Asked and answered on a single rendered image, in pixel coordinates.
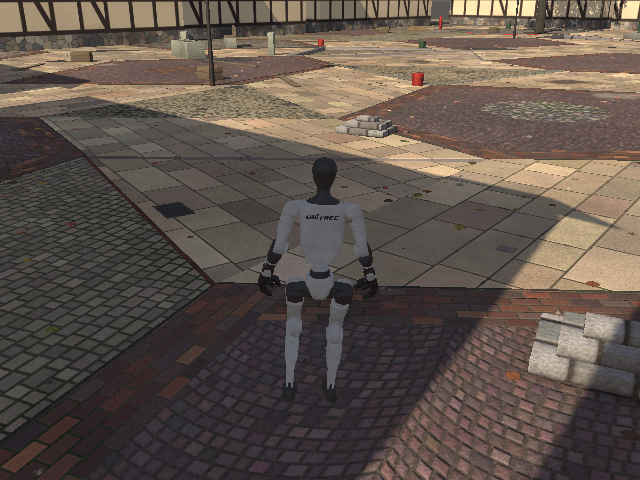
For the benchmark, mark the left robot upper arm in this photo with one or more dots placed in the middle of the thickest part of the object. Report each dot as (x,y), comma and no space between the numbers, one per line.
(290,210)

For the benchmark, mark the left robot hand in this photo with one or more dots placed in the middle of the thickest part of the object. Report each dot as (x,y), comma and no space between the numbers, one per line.
(262,281)

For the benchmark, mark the robot left thigh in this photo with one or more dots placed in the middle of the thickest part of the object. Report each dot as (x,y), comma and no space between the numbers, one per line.
(295,291)

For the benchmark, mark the left robot forearm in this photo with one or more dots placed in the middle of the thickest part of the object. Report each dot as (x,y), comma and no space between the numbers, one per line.
(271,261)

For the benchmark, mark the right robot hand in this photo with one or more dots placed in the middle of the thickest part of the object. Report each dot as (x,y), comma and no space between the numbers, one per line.
(366,284)

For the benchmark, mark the right robot forearm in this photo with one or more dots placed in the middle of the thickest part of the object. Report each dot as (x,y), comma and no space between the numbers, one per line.
(368,265)

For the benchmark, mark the robot head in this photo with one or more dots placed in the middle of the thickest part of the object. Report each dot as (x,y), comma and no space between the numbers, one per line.
(324,172)

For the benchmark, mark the right robot upper arm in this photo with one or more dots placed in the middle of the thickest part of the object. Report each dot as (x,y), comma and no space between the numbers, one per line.
(353,211)

